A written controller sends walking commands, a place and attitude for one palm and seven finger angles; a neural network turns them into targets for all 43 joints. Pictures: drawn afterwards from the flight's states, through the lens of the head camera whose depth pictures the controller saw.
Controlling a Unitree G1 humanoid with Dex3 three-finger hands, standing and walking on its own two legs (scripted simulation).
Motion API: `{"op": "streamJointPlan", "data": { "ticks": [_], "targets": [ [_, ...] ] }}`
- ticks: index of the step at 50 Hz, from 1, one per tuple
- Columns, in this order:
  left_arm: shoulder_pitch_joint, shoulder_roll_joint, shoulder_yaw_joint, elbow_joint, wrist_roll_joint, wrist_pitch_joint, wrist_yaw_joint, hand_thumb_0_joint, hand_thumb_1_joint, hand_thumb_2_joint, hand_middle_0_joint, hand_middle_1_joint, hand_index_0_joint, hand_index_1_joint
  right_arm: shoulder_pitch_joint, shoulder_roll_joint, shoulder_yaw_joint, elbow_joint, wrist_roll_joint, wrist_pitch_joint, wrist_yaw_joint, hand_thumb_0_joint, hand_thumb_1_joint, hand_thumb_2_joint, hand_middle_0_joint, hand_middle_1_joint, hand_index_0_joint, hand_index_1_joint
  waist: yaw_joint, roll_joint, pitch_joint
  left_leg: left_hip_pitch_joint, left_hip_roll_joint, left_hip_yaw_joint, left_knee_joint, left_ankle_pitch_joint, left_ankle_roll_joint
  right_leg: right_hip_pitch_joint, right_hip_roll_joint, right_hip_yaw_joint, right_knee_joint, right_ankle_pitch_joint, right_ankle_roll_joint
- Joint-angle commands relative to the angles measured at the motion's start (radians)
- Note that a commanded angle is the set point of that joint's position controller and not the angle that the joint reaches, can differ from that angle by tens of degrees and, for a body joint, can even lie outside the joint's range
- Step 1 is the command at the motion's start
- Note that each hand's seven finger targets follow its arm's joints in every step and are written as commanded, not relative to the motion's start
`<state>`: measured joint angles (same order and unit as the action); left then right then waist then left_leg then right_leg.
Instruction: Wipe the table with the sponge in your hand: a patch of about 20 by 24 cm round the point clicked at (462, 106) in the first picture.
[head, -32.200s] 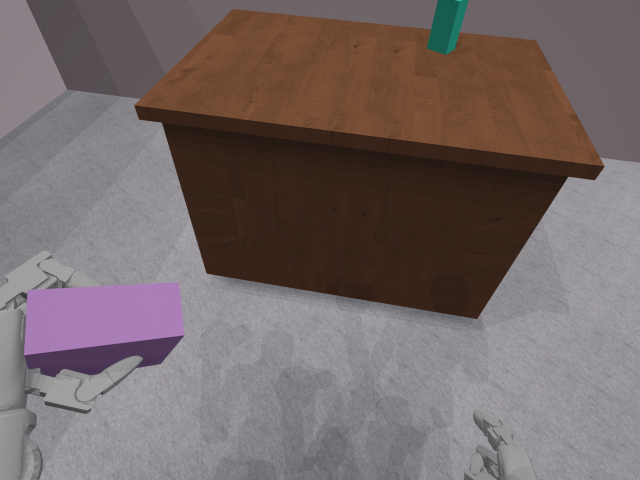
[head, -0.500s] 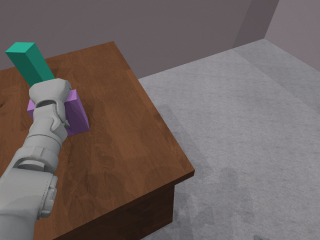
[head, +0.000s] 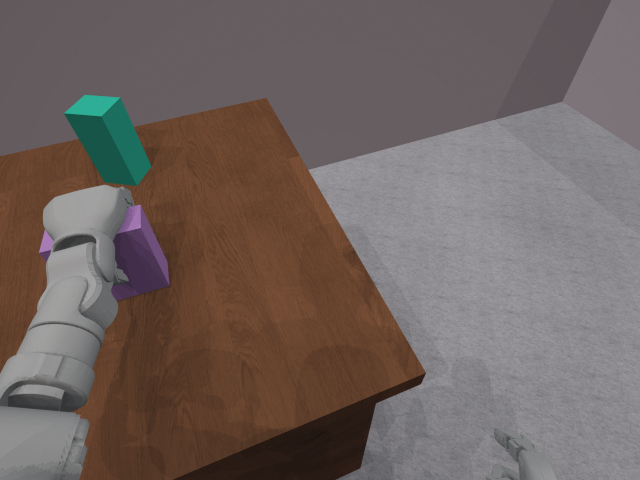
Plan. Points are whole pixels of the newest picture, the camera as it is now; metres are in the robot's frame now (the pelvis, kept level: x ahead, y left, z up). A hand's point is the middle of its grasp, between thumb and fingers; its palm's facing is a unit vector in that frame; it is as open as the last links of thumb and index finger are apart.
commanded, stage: slide back across to the first lane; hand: left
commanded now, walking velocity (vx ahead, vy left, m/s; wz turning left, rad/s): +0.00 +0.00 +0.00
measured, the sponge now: (117, 267) +0.37 +0.32 +0.05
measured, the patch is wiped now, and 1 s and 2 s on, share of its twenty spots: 1.00 1.00 1.00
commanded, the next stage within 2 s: wipe back along the first lane in 0.04 s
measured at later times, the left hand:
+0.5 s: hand (94, 271) +0.33 +0.31 +0.09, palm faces -0.02 -0.03 -1.00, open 9.5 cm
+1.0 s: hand (94, 294) +0.30 +0.30 +0.09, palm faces +0.01 -0.02 -1.00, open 9.5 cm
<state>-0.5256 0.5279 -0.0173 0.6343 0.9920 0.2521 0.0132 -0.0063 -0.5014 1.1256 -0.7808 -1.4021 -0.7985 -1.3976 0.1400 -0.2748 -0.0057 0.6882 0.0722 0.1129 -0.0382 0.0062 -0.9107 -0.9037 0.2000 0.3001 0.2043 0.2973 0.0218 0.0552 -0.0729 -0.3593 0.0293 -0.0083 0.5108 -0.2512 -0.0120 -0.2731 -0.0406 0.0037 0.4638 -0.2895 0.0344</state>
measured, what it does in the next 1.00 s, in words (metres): stands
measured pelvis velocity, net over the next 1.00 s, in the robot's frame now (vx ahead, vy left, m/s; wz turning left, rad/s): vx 0.00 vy -0.01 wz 0.02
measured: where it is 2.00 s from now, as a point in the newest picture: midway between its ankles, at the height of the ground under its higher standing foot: outside the picture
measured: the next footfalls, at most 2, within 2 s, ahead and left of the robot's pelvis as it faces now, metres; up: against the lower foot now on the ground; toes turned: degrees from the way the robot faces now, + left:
none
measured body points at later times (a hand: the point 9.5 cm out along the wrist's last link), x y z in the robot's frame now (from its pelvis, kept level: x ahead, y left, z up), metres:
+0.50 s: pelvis +0.00 +0.00 +0.00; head +0.02 -0.03 +0.45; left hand +0.33 +0.31 +0.14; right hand +0.18 -0.24 -0.12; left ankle +0.00 +0.13 -0.74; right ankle -0.04 -0.15 -0.74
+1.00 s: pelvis +0.00 -0.01 +0.00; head +0.00 -0.04 +0.45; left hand +0.30 +0.30 +0.14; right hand +0.20 -0.24 -0.10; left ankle +0.00 +0.13 -0.74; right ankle -0.04 -0.15 -0.74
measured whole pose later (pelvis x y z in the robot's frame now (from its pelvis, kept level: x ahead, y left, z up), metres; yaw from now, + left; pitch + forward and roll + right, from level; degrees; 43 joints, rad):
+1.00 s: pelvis +0.00 -0.01 +0.00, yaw +1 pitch +2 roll +0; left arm -0.17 0.50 -0.03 0.22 0.95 0.33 0.03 0.00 -0.45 1.08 -0.74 -1.42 -0.76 -1.43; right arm 0.10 -0.29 0.01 0.65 0.07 0.12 -0.03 0.01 -0.91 -0.90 0.20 0.30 0.20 0.30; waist 0.06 0.09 -0.06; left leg -0.30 0.03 -0.03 0.52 -0.26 -0.02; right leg -0.22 -0.04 -0.01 0.48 -0.31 0.03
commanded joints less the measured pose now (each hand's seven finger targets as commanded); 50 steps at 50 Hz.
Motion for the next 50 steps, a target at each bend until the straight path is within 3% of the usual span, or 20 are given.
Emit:
{"op": "streamJointPlan", "data": {
  "ticks": [1, 4, 7, 10, 15, 16, 18, 19, 25, 26, 27, 28, 29, 31, 34, 36, 40, 43, 50],
  "targets": [
    [-0.278, 0.307, 0.084, -0.181, 0.028, 0.001, 0.000, 0.000, 0.100, 1.300, -1.200, -1.600, -1.200, -1.600, -0.064, -0.144, -0.043, -0.130, 0.000, -0.039, -0.011, 0.000, -0.900, -0.900, 0.200, 0.300, 0.200, 0.300, 0.008, 0.004, -0.276, 0.222, -0.039, 0.013, -0.015, 0.388, 0.057, 0.054, 0.068, -0.072, -0.022, 0.389, -0.093],
    [-0.268, 0.350, 0.117, -0.204, 0.038, -0.007, -0.005, 0.000, 0.100, 1.300, -1.200, -1.600, -1.200, -1.600, -0.068, -0.147, -0.043, -0.131, -0.002, -0.034, -0.011, 0.000, -0.900, -0.900, 0.200, 0.300, 0.200, 0.300, 0.012, 0.003, -0.280, 0.222, -0.040, 0.014, -0.010, 0.409, 0.055, 0.064, 0.065, -0.071, -0.020, 0.421, -0.094],
    [-0.259, 0.334, 0.106, -0.223, 0.035, -0.017, -0.014, 0.000, 0.100, 1.300, -1.200, -1.600, -1.200, -1.600, -0.068, -0.145, -0.042, -0.133, -0.004, -0.036, -0.014, 0.000, -0.900, -0.900, 0.200, 0.300, 0.200, 0.300, 0.008, 0.013, -0.284, 0.228, -0.042, 0.011, -0.004, 0.425, 0.055, 0.061, 0.065, -0.072, -0.018, 0.431, -0.094],
    [-0.191, 0.255, 0.069, -0.261, 0.015, -0.019, -0.024, 0.000, 0.100, 1.300, -1.200, -1.600, -1.200, -1.600, -0.084, -0.137, -0.043, -0.152, -0.002, -0.038, -0.010, 0.000, -0.900, -0.900, 0.200, 0.300, 0.200, 0.300, 0.014, 0.019, -0.288, 0.237, -0.042, 0.002, -0.004, 0.451, 0.053, 0.064, 0.067, -0.074, -0.021, 0.431, -0.098],
    [-0.104, 0.230, 0.069, -0.310, -0.011, -0.010, -0.021, 0.000, 0.100, 1.300, -1.200, -1.600, -1.200, -1.600, -0.103, -0.138, -0.043, -0.159, -0.002, -0.034, -0.007, 0.000, -0.900, -0.900, 0.200, 0.300, 0.200, 0.300, 0.023, 0.001, -0.283, 0.224, -0.046, 0.001, -0.004, 0.425, 0.053, 0.080, 0.068, -0.075, -0.020, 0.429, -0.096],
    [-0.107, 0.215, 0.048, -0.308, -0.010, -0.006, -0.020, 0.000, 0.100, 1.300, -1.200, -1.600, -1.200, -1.600, -0.100, -0.140, -0.043, -0.153, -0.001, -0.032, -0.006, 0.000, -0.900, -0.900, 0.200, 0.300, 0.200, 0.300, 0.013, -0.016, -0.261, 0.223, -0.045, 0.002, -0.003, 0.398, 0.054, 0.062, 0.070, -0.080, -0.022, 0.404, -0.093],
    [-0.064, 0.219, 0.062, -0.344, -0.010, 0.000, -0.012, 0.000, 0.100, 1.300, -1.200, -1.600, -1.200, -1.600, -0.111, -0.137, -0.046, -0.157, -0.003, -0.035, -0.004, 0.000, -0.900, -0.900, 0.200, 0.300, 0.200, 0.300, 0.024, -0.021, -0.280, 0.227, -0.048, 0.006, 0.000, 0.408, 0.057, 0.080, 0.068, -0.076, -0.017, 0.425, -0.092],
    [-0.046, 0.194, 0.040, -0.368, -0.013, 0.005, -0.012, 0.000, 0.100, 1.300, -1.200, -1.600, -1.200, -1.600, -0.117, -0.134, -0.043, -0.165, -0.002, -0.036, -0.001, 0.000, -0.900, -0.900, 0.200, 0.300, 0.200, 0.300, 0.023, -0.023, -0.280, 0.223, -0.049, 0.006, -0.003, 0.409, 0.056, 0.086, 0.066, -0.077, -0.016, 0.430, -0.090],
    [0.078, 0.181, 0.065, -0.409, -0.036, 0.039, -0.002, 0.000, 0.100, 1.300, -1.200, -1.600, -1.200, -1.600, -0.156, -0.133, -0.038, -0.172, 0.001, -0.037, 0.001, 0.000, -0.900, -0.900, 0.200, 0.300, 0.200, 0.300, 0.042, -0.047, -0.219, 0.187, -0.048, -0.003, -0.020, 0.352, 0.053, 0.089, 0.069, -0.080, -0.021, 0.373, -0.091],
    [0.071, 0.158, 0.033, -0.419, -0.037, 0.045, -0.001, 0.000, 0.100, 1.300, -1.200, -1.600, -1.200, -1.600, -0.152, -0.133, -0.036, -0.171, 0.001, -0.038, 0.001, 0.000, -0.900, -0.900, 0.200, 0.300, 0.200, 0.300, 0.034, -0.051, -0.209, 0.191, -0.049, 0.002, -0.021, 0.333, 0.056, 0.082, 0.070, -0.083, -0.023, 0.362, -0.088],
    [0.082, 0.182, 0.054, -0.408, -0.032, 0.054, 0.001, 0.000, 0.100, 1.300, -1.200, -1.600, -1.200, -1.600, -0.154, -0.132, -0.036, -0.166, 0.003, -0.037, 0.002, 0.000, -0.900, -0.900, 0.200, 0.300, 0.200, 0.300, 0.037, -0.054, -0.198, 0.183, -0.049, 0.000, -0.025, 0.321, 0.054, 0.078, 0.069, -0.082, -0.024, 0.349, -0.087],
    [0.083, 0.148, 0.022, -0.407, -0.034, 0.062, -0.004, 0.000, 0.100, 1.300, -1.200, -1.600, -1.200, -1.600, -0.162, -0.130, -0.033, -0.172, 0.003, -0.038, 0.000, 0.000, -0.900, -0.900, 0.200, 0.300, 0.200, 0.300, 0.033, -0.058, -0.177, 0.177, -0.052, 0.005, -0.028, 0.295, 0.055, 0.069, 0.069, -0.082, -0.031, 0.328, -0.084],
    [0.070, 0.179, 0.046, -0.406, -0.035, 0.065, 0.000, 0.000, 0.100, 1.300, -1.200, -1.600, -1.200, -1.600, -0.164, -0.133, -0.033, -0.165, 0.005, -0.037, -0.001, 0.000, -0.900, -0.900, 0.200, 0.300, 0.200, 0.300, 0.035, -0.057, -0.180, 0.175, -0.050, 0.004, -0.033, 0.272, 0.052, 0.067, 0.068, -0.079, -0.034, 0.304, -0.084],
    [0.088, 0.152, 0.025, -0.386, -0.041, 0.074, -0.004, 0.000, 0.100, 1.300, -1.200, -1.600, -1.200, -1.600, -0.168, -0.132, -0.030, -0.166, 0.005, -0.037, -0.007, 0.000, -0.900, -0.900, 0.200, 0.300, 0.200, 0.300, 0.035, -0.050, -0.160, 0.170, -0.053, 0.006, -0.037, 0.243, 0.053, 0.062, 0.070, -0.080, -0.041, 0.270, -0.085],
    [0.103, 0.176, 0.042, -0.364, -0.034, 0.079, -0.010, 0.000, 0.100, 1.300, -1.200, -1.600, -1.200, -1.600, -0.173, -0.133, -0.026, -0.164, 0.006, -0.038, -0.008, 0.000, -0.900, -0.900, 0.200, 0.300, 0.200, 0.300, 0.039, -0.069, -0.160, 0.163, -0.054, 0.008, -0.036, 0.236, 0.052, 0.067, 0.066, -0.073, -0.041, 0.276, -0.083],
    [0.114, 0.125, -0.002, -0.375, -0.037, 0.078, -0.017, 0.000, 0.100, 1.300, -1.200, -1.600, -1.200, -1.600, -0.178, -0.129, -0.023, -0.175, 0.008, -0.038, -0.005, 0.000, -0.900, -0.900, 0.200, 0.300, 0.200, 0.300, 0.035, -0.044, -0.144, 0.162, -0.052, 0.006, -0.041, 0.223, 0.050, 0.055, 0.068, -0.079, -0.041, 0.248, -0.085],
    [0.145, 0.154, 0.036, -0.392, -0.043, 0.072, -0.020, 0.000, 0.100, 1.300, -1.200, -1.600, -1.200, -1.600, -0.187, -0.130, -0.024, -0.183, 0.007, -0.040, -0.003, 0.000, -0.900, -0.900, 0.200, 0.300, 0.200, 0.300, 0.045, -0.053, -0.159, 0.159, -0.051, 0.005, -0.036, 0.230, 0.051, 0.075, 0.066, -0.071, -0.039, 0.267, -0.086],
    [0.197, 0.146, 0.035, -0.410, -0.048, 0.074, -0.021, 0.000, 0.100, 1.300, -1.200, -1.600, -1.200, -1.600, -0.185, -0.129, -0.025, -0.188, 0.006, -0.043, 0.000, 0.000, -0.900, -0.900, 0.200, 0.300, 0.200, 0.300, 0.048, -0.076, -0.162, 0.159, -0.054, 0.010, -0.028, 0.240, 0.052, 0.082, 0.066, -0.070, -0.033, 0.296, -0.081],
    [0.365, 0.095, 0.032, -0.565, -0.078, 0.088, -0.011, 0.000, 0.100, 1.300, -1.200, -1.600, -1.200, -1.600, -0.216, -0.118, -0.026, -0.214, 0.005, -0.054, 0.017, 0.000, -0.900, -0.900, 0.200, 0.300, 0.200, 0.300, 0.068, -0.059, -0.176, 0.172, -0.047, 0.008, -0.022, 0.311, 0.048, 0.115, 0.065, -0.073, -0.012, 0.370, -0.081]
  ]
}}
